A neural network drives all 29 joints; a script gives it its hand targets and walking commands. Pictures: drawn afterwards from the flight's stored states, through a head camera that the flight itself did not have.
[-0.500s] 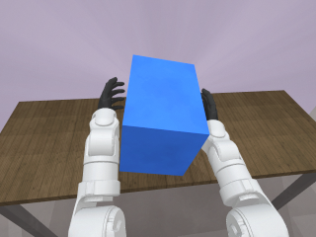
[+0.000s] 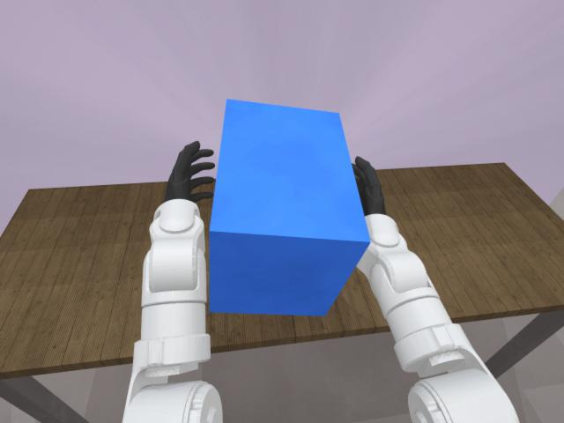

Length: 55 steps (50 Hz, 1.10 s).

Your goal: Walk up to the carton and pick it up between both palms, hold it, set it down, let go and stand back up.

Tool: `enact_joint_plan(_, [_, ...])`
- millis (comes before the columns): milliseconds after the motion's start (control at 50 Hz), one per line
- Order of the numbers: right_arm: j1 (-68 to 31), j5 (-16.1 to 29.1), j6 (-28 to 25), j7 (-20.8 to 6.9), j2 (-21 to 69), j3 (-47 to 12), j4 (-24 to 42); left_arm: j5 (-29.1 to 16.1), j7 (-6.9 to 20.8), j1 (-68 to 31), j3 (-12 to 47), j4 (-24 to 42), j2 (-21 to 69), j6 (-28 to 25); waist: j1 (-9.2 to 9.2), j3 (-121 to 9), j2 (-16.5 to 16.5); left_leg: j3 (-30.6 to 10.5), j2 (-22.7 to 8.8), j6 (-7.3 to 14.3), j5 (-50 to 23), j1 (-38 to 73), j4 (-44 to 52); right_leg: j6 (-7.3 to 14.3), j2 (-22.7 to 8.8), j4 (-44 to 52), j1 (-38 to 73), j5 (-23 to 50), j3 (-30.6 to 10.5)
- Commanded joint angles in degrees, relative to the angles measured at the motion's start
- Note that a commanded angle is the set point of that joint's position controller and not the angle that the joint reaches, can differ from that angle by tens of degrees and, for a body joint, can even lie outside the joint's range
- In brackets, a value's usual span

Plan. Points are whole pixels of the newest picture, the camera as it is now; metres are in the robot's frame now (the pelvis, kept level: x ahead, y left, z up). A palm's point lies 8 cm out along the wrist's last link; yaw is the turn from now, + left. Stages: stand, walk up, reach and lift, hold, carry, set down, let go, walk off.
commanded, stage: reach and lift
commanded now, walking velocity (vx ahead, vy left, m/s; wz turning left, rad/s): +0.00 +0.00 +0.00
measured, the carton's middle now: (276, 209) +0.38 +0.00 +0.13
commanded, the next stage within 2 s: hold in 0.14 s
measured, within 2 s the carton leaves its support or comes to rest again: neither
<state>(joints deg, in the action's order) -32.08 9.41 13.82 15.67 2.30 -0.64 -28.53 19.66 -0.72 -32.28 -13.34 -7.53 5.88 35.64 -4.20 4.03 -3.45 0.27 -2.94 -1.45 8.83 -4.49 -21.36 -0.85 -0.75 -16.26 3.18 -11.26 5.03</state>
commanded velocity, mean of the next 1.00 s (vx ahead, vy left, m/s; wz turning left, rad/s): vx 0.00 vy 0.00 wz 0.00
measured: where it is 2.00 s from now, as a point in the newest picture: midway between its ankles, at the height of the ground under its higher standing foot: outside the picture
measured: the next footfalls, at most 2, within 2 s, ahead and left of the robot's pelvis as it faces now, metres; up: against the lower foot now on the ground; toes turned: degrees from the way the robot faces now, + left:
none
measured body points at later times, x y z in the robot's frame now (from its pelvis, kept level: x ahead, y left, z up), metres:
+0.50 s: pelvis -0.01 +0.00 +0.00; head -0.05 +0.03 +0.45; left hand +0.36 +0.14 +0.19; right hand +0.36 -0.12 +0.17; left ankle +0.04 +0.13 -0.75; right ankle -0.02 -0.12 -0.75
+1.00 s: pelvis -0.01 -0.01 +0.00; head -0.06 +0.02 +0.45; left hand +0.36 +0.13 +0.20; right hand +0.35 -0.13 +0.16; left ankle +0.04 +0.13 -0.75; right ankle -0.02 -0.12 -0.75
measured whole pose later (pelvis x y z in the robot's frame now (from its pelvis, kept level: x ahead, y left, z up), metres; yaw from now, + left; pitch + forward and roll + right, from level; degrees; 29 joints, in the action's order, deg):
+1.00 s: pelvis -0.01 -0.01 +0.00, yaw +0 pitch -10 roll -1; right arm -34.3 11.2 16.4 16.0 1.7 -0.7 -29.8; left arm 22.0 0.9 -35.7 -15.4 -7.5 6.5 40.5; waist -3.8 2.7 -2.9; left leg 0.2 -3.1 -1.6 7.5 -2.9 -20.1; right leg -0.4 -0.5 -16.9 3.8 -11.0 5.0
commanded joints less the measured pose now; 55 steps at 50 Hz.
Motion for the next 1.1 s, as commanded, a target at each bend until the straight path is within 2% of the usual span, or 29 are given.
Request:
enact_joint_plan(0, [-52.1,2.5,-5.2,-5.3,32.0,-23.3,23.4,-8.5,8.3,-32.4,31.1,3.2,33.9,-2.0,-1.06,-25.7,4.8,0.4,4.5,-0.6,-14.6,15.2,-0.1,-2.6,4.2,1.1,-2.6,17.8,0.8])
enact_joint_plan(120, [-52.8,3.0,-4.5,-5.2,31.7,-23.1,22.9,-8.1,8.6,-32.9,30.0,3.3,33.4,-1.1,-0.84,-25.6,4.8,0.6,4.5,-0.4,-14.4,15.2,0.2,-2.7,4.2,1.2,-2.1,17.7,0.8])
enact_joint_plan(240, [-53.3,6.7,-3.0,-3.9,31.9,-27.7,27.0,-9.1,8.0,-31.8,32.0,9.7,32.9,1.3,0.23,-28.0,5.5,0.2,4.8,-1.1,-22.6,17.5,-2.0,-2.5,4.6,0.7,-0.1,21.1,0.3])
enact_joint_plan(300, [-52.0,6.5,-1.5,-3.6,31.1,-26.3,26.1,-8.1,8.4,-31.4,30.8,9.6,31.6,3.3,-0.08,-23.9,4.7,0.9,4.8,-0.6,-18.2,15.9,-0.4,-2.5,4.4,1.6,-0.7,16.7,0.3])
enact_joint_plan(360, [-51.7,4.8,-0.4,-4.1,30.5,-23.0,24.2,-7.0,9.4,-32.1,28.9,7.3,31.0,4.5,-0.66,-19.6,4.2,1.8,4.6,0.1,-11.1,13.4,2.1,-2.4,3.9,2.5,-1.7,10.8,0.4])
enact_joint_plan(400, [-52.5,4.1,-0.3,-4.6,30.5,-21.5,23.7,-6.7,9.8,-33.0,28.4,6.3,31.2,4.8,-0.97,-19.1,4.4,2.0,4.4,0.4,-8.9,12.7,2.7,-2.2,3.8,2.7,-2.0,8.9,0.6])
enact_joint_plan(560, [-55.5,3.5,-1.1,-5.1,31.3,-20.8,22.9,-7.2,9.8,-35.3,27.9,4.8,31.9,3.8,-0.89,-22.5,4.7,2.0,4.4,0.7,-9.0,13.6,2.1,-2.3,3.9,2.2,-2.7,9.3,1.1])
enact_joint_plan(600, [-53.4,5.1,-1.9,-5.3,29.7,-21.6,22.5,-7.3,9.7,-34.7,27.9,4.9,31.6,3.1,-1.51,-25.7,6.2,1.0,4.5,-0.2,-13.1,15.6,0.7,-2.1,4.1,1.7,-2.7,12.3,1.2])
enact_joint_plan(640, [-52.6,5.6,-2.0,-5.1,29.5,-22.4,23.0,-7.2,9.6,-33.7,28.0,4.9,31.6,2.7,-1.53,-25.8,5.8,0.8,4.6,-0.5,-15.1,16.4,0.1,-2.3,4.3,1.7,-2.1,14.1,1.2])
enact_joint_plan(840, [-55.6,5.3,-2.9,-5.9,30.7,-22.4,22.8,-6.8,9.2,-35.8,27.0,3.3,32.1,2.1,0.26,-23.2,4.6,1.3,4.5,0.6,-9.7,14.2,1.9,-2.1,4.1,2.5,-4.1,8.4,1.2])
enact_joint_plan(960, [-56.0,4.7,-2.9,-5.7,30.9,-21.7,21.7,-6.7,9.3,-36.2,26.4,1.7,32.3,2.2,-0.05,-23.0,4.2,1.4,4.6,1.0,-8.1,13.7,2.2,-2.2,3.8,2.8,-4.0,7.7,0.9])
enact_joint_plan(1080, [-54.8,5.0,-2.6,-5.2,30.7,-22.0,21.6,-6.5,9.8,-35.4,26.1,2.1,32.0,2.2,-0.67,-23.6,4.0,1.4,4.8,0.8,-10.5,14.4,1.6,-2.7,3.8,2.5,-2.4,10.9,0.9])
